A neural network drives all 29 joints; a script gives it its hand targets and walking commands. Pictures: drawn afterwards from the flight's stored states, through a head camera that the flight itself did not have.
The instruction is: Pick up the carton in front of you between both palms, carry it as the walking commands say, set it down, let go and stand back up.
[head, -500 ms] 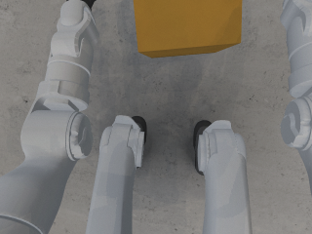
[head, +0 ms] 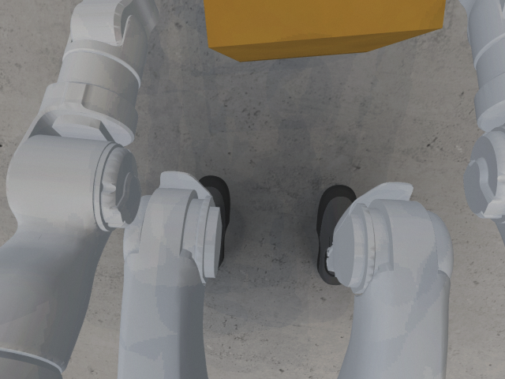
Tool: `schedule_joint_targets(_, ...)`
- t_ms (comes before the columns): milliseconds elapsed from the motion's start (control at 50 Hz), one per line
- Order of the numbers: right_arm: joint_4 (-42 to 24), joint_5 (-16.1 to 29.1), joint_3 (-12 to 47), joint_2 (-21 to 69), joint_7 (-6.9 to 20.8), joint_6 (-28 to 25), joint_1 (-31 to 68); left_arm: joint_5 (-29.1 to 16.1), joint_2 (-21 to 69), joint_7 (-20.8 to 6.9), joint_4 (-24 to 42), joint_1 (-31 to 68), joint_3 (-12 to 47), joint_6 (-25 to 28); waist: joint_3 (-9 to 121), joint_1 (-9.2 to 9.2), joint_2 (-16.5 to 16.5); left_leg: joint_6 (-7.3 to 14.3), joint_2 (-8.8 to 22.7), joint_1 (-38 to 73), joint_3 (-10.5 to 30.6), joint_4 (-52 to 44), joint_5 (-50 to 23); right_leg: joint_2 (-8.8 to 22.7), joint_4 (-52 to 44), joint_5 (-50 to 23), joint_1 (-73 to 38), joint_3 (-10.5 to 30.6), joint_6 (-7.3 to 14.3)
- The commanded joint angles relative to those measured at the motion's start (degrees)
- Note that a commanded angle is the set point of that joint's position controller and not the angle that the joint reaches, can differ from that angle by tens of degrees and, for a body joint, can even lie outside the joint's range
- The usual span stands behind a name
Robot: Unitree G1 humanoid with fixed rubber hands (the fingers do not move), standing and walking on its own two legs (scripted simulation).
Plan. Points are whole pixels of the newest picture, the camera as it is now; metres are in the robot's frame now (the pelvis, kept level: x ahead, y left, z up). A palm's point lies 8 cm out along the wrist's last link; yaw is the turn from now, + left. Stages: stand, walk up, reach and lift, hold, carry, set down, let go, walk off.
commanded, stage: reach and lift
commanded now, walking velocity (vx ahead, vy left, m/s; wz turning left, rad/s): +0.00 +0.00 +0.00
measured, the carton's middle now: out of the picture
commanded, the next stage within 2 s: none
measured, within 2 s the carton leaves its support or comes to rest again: leaves its support in 0.68 s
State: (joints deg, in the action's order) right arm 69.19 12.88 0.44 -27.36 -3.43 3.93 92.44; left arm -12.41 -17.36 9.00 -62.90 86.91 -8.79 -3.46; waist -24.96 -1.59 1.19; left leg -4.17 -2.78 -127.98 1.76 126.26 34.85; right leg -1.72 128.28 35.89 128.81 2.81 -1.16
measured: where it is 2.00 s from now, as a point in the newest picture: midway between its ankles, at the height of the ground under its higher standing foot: (270, 244)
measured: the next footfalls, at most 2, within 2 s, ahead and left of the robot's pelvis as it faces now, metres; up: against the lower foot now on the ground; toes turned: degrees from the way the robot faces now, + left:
none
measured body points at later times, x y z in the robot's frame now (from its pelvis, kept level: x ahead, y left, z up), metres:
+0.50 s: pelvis -0.01 +0.00 +0.00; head +0.37 -0.02 +0.23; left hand +0.56 +0.13 -0.18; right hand +0.58 -0.18 -0.18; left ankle +0.11 +0.13 -0.33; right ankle +0.10 -0.12 -0.33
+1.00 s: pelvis -0.01 +0.01 +0.07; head +0.28 -0.03 +0.41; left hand +0.52 +0.12 -0.01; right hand +0.52 -0.18 -0.01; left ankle +0.11 +0.14 -0.33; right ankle +0.10 -0.13 -0.33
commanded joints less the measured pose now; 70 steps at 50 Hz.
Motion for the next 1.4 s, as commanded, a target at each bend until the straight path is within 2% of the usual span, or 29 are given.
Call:
schedule_joint_targets(0,-4.04,-0.53,-1.37,-6.23,-0.31,-0.92,14.32,-0.63,-5.26,0.31,4.53,12.37,0.22,0.88,76.72,0.37,-3.52,0.74,-0.51,35.91,-5.86,-7.34,-27.7,0.25,-10.02,-28.29,-36.53,-3.52,-0.49)
schedule_joint_targets(60,-2.84,-1.45,-2.03,-5.29,0.03,-0.87,14.29,-0.05,-4.6,0.09,3.42,12.48,-0.34,0.74,71.55,0.56,-3.48,0.7,-0.5,33.16,-5.44,-8.22,-23.83,0.4,-10.85,-23.76,-32.62,-3.42,-0.38)
schedule_joint_targets(160,-3.59,-1.03,-0.77,-3.29,0.49,-0.81,18.16,0.61,-3.39,0.01,4.03,16.14,-0.26,0.59,70.11,-0.13,-3.42,1.02,-0.73,33.02,-5.37,-9.27,-20.93,0.24,-11.74,-20.25,-31.6,-3.4,-0.3)
schedule_joint_targets(240,-3.31,-1.32,0.59,2.47,1.31,-0.22,21.68,1.39,1.71,-0.54,4.1,19.78,0.03,0.08,68.39,-0.2,-3.53,1.23,-1.63,33.93,-5.58,-9.69,-18.9,-0.48,-12.33,-18.35,-32.68,-3.37,0.06)
schedule_joint_targets(280,-3.37,-2.25,0.91,9.45,2.86,0.56,23.42,4.15,6.49,-1.49,4.04,20.8,-1.69,-0.43,66.8,-1.68,-3.87,1.49,-2.09,34.98,-5.97,-9.98,-18.23,-1.08,-12.34,-17.15,-32.61,-3.68,-0.1)
schedule_joint_targets(300,-4.39,-2.68,1.94,17.49,4.57,1.14,25.51,5.73,13.05,-2.94,5.0,22.89,-1.52,-0.84,65.83,-2.63,-4.36,1.79,-2.54,35.06,-6.22,-10.12,-17.98,-1.67,-12.33,-16.46,-32.89,-3.83,-0.11)
schedule_joint_targets(340,-5.29,-3.89,4.84,38.71,9.92,2.48,30.01,7.74,34.78,-8.34,6.56,29.91,1.95,-2.71,63.15,-1.96,-4.38,2.14,-3.72,32.66,-6.58,-9.25,-17.26,-3.24,-11.9,-16.75,-32.13,-3.88,0.21)
schedule_joint_targets(360,-5.66,-4.53,4.28,45.75,12.44,3.4,28.81,8.58,41.39,-10.93,7.06,31.05,2.67,-3.91,61.19,-1.51,-4.38,2.3,-4.03,31.55,-6.74,-8.75,-16.55,-3.68,-11.49,-16.62,-31.18,-4.23,0.44)
schedule_joint_targets(400,-7.71,-5.96,2.6,53.3,15.72,5.06,26.18,9.6,48.73,-14.49,8.6,30.84,3.01,-5.84,58.81,-0.81,-3.44,2.71,-4.37,30.48,-7.16,-8.08,-15.9,-4.14,-11.2,-16.07,-28.76,-4.87,0.92)
schedule_joint_targets(460,-11.14,-6.07,2.0,57.52,18.02,6.54,25.06,9.13,53.96,-17.03,10.79,29.5,4.08,-7.37,59.85,-0.53,-2.31,3.31,-4.65,29.52,-7.53,-7.7,-16.78,-4.42,-10.99,-15.93,-26.34,-5.49,1.32)
schedule_joint_targets(520,-14.36,-5.03,3.81,61.68,18.28,7.13,24.82,6.3,57.6,-17.89,14.02,30.53,6.28,-7.6,65.84,0.39,-4.04,3.55,-4.88,29.65,-7.48,-6.93,-21.43,-4.45,-10.41,-21.77,-30.19,-5.39,1.46)
schedule_joint_targets(560,-18.15,-3.16,6.15,64.55,17.8,7.18,25.89,3.95,60.2,-17.69,17.42,31.55,9.03,-7.57,74.43,0.66,-4.57,3.29,-4.95,31.51,-7.8,-6.59,-25.64,-4.39,-9.82,-27.73,-35.51,-5.35,1.33)
schedule_joint_targets(640,-31.56,0.01,12.2,70.19,15.38,7.99,29.3,0.04,65.33,-16.59,28.32,34.24,15.0,-8.69,103.23,0.78,-4.48,2.33,-5.73,39.08,-8.74,-6.8,-36.97,-4.86,-9.59,-43.05,-51.8,-5.52,0.8)
schedule_joint_targets(700,-41.65,-0.12,15.09,74.92,13.19,9.97,29.72,-0.85,68.72,-15.92,35.57,35.36,19.49,-10.46,122.3,1.05,-5.88,1.72,-6.58,40.64,-9.34,-8.88,-39.41,-5.82,-11.24,-49.89,-62.67,-5.69,0.11)
schedule_joint_targets(740,-44.32,-0.84,15.65,75.92,12.01,11.42,27.98,-0.36,68.96,-15.33,39.37,36.04,21.68,-11.46,127.38,1.83,-5.47,1.81,-7.1,44.45,-9.19,-10.81,-37.77,-6.56,-13.46,-45.88,-62.08,-6.55,-0.7)
schedule_joint_targets(780,-41.52,-2.75,15.27,77.43,11.89,12.87,24.44,1.21,69.81,-15.37,38.86,33.76,21.31,-12.67,122.53,1.57,-4.9,1.69,-7.29,44.6,-9.17,-13.5,-34.7,-6.97,-16.33,-40.7,-58.18,-7.03,-0.94)
schedule_joint_targets(820,-35.22,-5.71,12.93,78.95,12.46,14.18,19.1,3.37,70.51,-15.8,34.74,29.06,19.13,-13.89,110.37,1.3,-4.94,1.1,-7.46,38.77,-9.46,-16.53,-29.4,-7.13,-19.17,-36.23,-54.85,-7.18,-0.97)
schedule_joint_targets(880,-25.33,-11.07,5.81,80.33,13.69,15.0,14.87,9.14,70.75,-16.84,24.95,25.07,11.84,-14.8,90.02,1.14,-4.73,1.49,-7.54,32.18,-9.42,-21.03,-16.91,-7.04,-24.9,-20.04,-40.98,-7.85,-0.87)
schedule_joint_targets(920,-21.09,-14.52,0.63,80.38,14.67,15.33,14.08,13.52,70.72,-17.27,20.8,23.28,6.28,-15.41,83.02,0.42,-4.57,1.99,-7.53,31.14,-9.15,-24.34,-11.93,-7.19,-28.02,-13.53,-36.19,-7.83,-0.37)
schedule_joint_targets(960,-19.11,-16.79,-3.1,80.02,15.35,15.57,14.34,16.44,70.53,-17.46,18.69,22.79,2.68,-15.81,81.29,-0.09,-4.5,2.38,-7.5,31.59,-8.71,-27.15,-9.74,-7.33,-30.27,-10.91,-35.29,-7.77,-0.06)
schedule_joint_targets(1020,-18.14,-18.56,-6.04,79.72,16.04,15.73,14.62,18.63,70.84,-17.73,17.87,22.72,0.39,-16.07,82.7,-0.2,-4.26,2.55,-7.4,33.77,-8.29,-30.16,-8.78,-7.47,-32.88,-9.71,-36.66,-7.93,0.15)
schedule_joint_targets(1100,-19.85,-18.51,-5.61,81.04,16.42,15.95,14.95,18.05,73.39,-18.17,19.95,23.61,2.56,-16.5,88.87,0.64,-3.22,2.17,-7.42,38.6,-8.19,-33.13,-10.16,-7.63,-35.77,-11.14,-41.05,-8.29,0.21)
schedule_joint_targets(1240,-27.7,-14.45,2.16,85.69,16.78,17.59,13.34,12.96,79.79,-19.11,26.61,21.74,12.32,-18.24,103.27,2.14,-1.17,1.1,-7.64,50.6,-8.15,-37.29,-16.77,-8.01,-39.59,-18.21,-52.22,-8.63,-0.19)
schedule_joint_targets(1380,-31.01,-12.32,7.71,89.8,16.79,18.4,4.21,10.81,82.76,-19.52,28.47,11.61,17.61,-18.86,101.08,1.74,-1.72,0.85,-7.89,56.49,-6.87,-42.38,-21.37,-8.33,-44.31,-23.13,-59.8,-7.61,-0.87)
